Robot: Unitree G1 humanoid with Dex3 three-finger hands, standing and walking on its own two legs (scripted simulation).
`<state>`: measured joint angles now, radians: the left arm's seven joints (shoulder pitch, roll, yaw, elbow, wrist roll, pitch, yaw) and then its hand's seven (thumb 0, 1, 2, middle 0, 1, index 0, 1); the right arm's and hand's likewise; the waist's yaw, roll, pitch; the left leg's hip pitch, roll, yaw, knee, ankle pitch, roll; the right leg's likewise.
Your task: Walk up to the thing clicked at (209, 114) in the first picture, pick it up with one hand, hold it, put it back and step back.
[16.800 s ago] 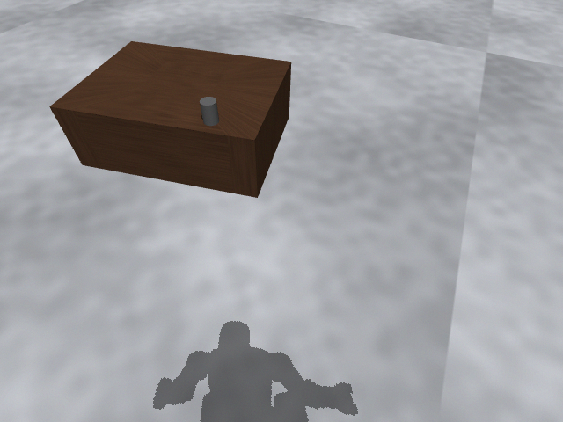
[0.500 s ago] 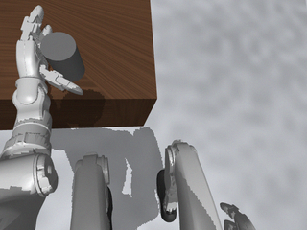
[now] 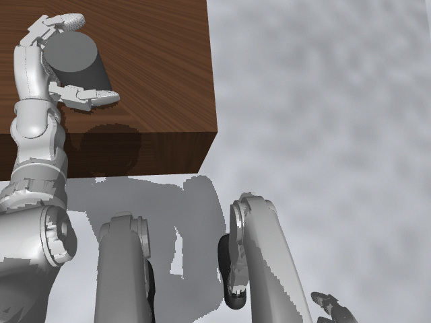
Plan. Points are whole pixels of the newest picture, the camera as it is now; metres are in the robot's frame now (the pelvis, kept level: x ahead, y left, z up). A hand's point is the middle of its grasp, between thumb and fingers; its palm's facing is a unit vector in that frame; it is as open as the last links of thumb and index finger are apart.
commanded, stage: close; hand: left
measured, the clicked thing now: (82, 73) +0.54 +0.16 -0.01
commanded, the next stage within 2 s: settle in 0.16 s
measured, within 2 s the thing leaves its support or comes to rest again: leaves its support in 0.56 s
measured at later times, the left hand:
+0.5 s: hand (79, 67) +0.55 +0.16 +0.00, palm faces +0.00 -1.00 -0.05, open 9.9 cm
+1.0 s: hand (56, 20) +0.56 +0.16 +0.09, palm faces +0.02 -1.00 -0.02, open 10.0 cm
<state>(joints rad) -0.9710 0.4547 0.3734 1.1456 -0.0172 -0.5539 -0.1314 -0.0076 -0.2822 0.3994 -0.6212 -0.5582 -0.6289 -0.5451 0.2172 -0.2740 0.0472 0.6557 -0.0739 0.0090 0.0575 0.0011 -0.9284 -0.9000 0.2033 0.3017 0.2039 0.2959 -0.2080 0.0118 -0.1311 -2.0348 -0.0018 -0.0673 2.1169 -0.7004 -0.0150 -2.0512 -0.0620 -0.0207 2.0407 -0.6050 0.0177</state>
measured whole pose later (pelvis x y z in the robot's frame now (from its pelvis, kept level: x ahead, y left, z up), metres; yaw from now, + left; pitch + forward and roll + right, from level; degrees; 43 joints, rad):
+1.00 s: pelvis +0.01 +0.00 +0.06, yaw +0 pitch +35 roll -3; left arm -0.97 0.45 0.35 1.07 -0.05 -0.41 -0.13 -0.01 -0.33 1.03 -0.72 -1.01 -0.71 -1.01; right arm 0.25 -0.28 0.04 0.60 -0.03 0.02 0.02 0.00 -0.90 -0.90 0.20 0.30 0.20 0.30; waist -0.19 0.02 -0.16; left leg -1.84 0.01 -0.06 1.91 -0.68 -0.01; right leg -1.85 -0.05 -0.03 1.84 -0.59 0.02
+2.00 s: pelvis +0.04 +0.00 +0.17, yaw +0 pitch +27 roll -3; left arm -0.64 0.31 0.26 0.79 -0.11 -0.38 -0.10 -0.01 -0.33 1.03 -0.72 -1.01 -0.71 -1.01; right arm 0.23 -0.23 0.01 0.66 0.00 0.01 -0.01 0.00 -0.91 -0.90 0.20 0.30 0.20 0.30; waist -0.11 0.03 -0.16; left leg -1.40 0.04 -0.05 1.55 -0.63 -0.01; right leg -1.41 -0.03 -0.05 1.47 -0.54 0.02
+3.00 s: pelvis +0.08 +0.00 +0.29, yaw +1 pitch +12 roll -1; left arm -0.24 0.21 0.14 0.52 -0.18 -0.35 -0.12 -0.01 -0.34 1.04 -0.73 -1.00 -0.71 -1.00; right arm 0.24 -0.22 -0.01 0.66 0.02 -0.02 -0.03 0.01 -0.91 -0.90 0.20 0.30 0.20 0.30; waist -0.04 0.02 -0.07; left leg -0.70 0.04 -0.02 0.99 -0.49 -0.02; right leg -0.72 -0.02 -0.04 0.94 -0.42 0.01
